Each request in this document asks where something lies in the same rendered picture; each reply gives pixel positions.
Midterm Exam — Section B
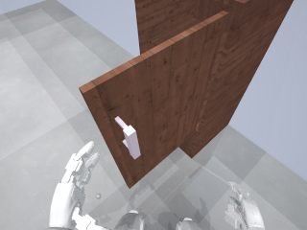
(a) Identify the left robot thigh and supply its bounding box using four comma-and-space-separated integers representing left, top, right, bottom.
112, 213, 145, 230

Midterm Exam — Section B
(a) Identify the robot right hand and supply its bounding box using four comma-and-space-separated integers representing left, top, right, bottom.
224, 180, 265, 230

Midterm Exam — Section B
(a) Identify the robot thigh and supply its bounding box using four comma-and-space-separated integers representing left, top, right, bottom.
112, 213, 145, 230
176, 220, 205, 230

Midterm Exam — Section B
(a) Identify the robot left hand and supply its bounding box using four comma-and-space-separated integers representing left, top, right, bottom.
49, 141, 111, 230

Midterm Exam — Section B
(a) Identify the cupboard door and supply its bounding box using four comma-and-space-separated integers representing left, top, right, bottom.
79, 11, 229, 189

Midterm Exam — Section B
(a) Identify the right robot thigh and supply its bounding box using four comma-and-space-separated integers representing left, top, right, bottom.
176, 220, 205, 230

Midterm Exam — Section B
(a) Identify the handle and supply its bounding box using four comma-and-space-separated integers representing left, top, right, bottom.
115, 116, 141, 160

